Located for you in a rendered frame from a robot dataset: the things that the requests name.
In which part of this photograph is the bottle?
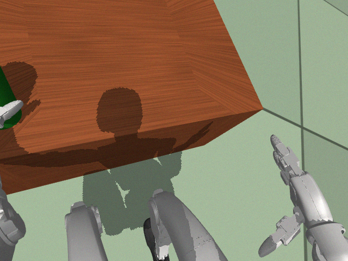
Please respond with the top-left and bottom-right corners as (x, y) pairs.
(0, 66), (22, 130)

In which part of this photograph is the left robot arm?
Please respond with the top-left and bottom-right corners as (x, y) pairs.
(0, 176), (26, 261)

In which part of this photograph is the right robot hand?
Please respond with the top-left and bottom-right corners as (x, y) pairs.
(258, 135), (334, 257)

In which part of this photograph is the left robot hand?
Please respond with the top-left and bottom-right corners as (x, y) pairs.
(0, 100), (23, 128)

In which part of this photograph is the right robot arm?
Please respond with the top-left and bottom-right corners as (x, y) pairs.
(306, 221), (348, 261)

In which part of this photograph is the right robot foot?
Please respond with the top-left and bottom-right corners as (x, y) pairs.
(144, 218), (170, 261)

